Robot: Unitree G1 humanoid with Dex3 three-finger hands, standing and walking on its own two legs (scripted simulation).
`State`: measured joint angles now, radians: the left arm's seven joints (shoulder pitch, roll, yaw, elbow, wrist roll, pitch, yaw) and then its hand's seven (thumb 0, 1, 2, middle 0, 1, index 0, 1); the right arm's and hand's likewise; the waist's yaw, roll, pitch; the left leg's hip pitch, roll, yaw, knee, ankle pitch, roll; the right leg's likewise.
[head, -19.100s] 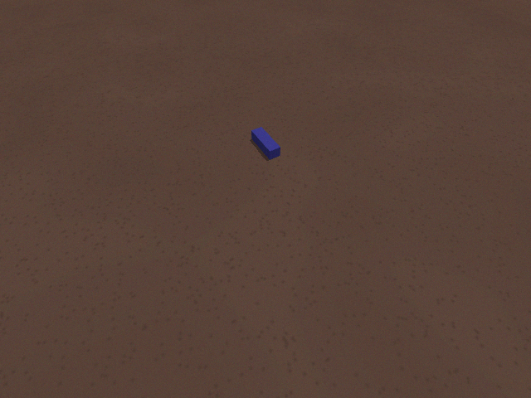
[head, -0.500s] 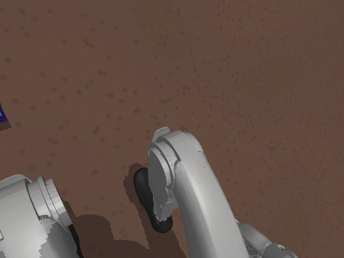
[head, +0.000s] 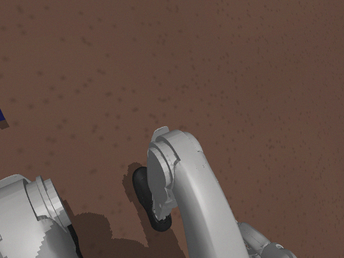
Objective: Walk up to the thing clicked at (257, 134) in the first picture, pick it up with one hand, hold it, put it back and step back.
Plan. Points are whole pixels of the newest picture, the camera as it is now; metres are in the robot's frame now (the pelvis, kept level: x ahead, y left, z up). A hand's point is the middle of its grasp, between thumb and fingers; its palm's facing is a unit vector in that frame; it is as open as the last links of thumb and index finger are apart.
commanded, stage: settle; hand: left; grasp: from above
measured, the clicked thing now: out of the picture +0.45 +0.33 -0.27
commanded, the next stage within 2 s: lift in 0.96 s
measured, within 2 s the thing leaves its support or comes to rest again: leaves its support in 0.34 s
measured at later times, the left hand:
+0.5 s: hand out of the picture +0.44 +0.33 -0.21, palm faces -0.38 -0.12 -0.92, open 10.0 cm
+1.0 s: hand out of the picture +0.43 +0.33 -0.13, palm faces -0.45 -0.09 -0.89, open 10.0 cm
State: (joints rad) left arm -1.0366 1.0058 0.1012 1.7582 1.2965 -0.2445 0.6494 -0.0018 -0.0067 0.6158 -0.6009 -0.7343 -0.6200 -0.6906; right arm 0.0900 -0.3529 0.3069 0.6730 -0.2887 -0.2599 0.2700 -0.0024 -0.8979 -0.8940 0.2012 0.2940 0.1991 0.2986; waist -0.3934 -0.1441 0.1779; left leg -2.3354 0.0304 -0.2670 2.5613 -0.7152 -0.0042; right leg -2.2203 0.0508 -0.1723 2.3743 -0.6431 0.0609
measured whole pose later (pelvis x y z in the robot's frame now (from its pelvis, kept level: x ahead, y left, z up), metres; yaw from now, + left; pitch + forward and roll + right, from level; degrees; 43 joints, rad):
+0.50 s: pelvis +0.01 +0.00 +0.00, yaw +1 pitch +30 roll -13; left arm -0.92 0.89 0.14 1.48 1.27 -0.19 0.52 0.00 -0.02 0.61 -0.63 -0.70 -0.65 -0.66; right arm 0.15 -0.34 0.20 0.71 -0.24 -0.22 0.29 0.00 -0.91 -0.90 0.20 0.29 0.20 0.30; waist -0.33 -0.09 0.08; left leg -2.36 0.02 -0.24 2.53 -0.71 -0.01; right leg -2.25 0.03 -0.16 2.37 -0.66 0.05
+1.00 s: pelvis +0.00 -0.01 +0.03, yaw +6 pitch +32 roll -9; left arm -0.94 0.76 0.06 1.37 1.24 -0.20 0.31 0.00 -0.03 0.62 -0.66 -0.67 -0.68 -0.63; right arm 0.16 -0.30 0.10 0.70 -0.14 -0.09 0.19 0.00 -0.91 -0.90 0.20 0.29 0.20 0.30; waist -0.26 0.00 -0.02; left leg -2.32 0.01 -0.16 2.41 -0.66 0.00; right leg -2.23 0.00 -0.09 2.31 -0.65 0.04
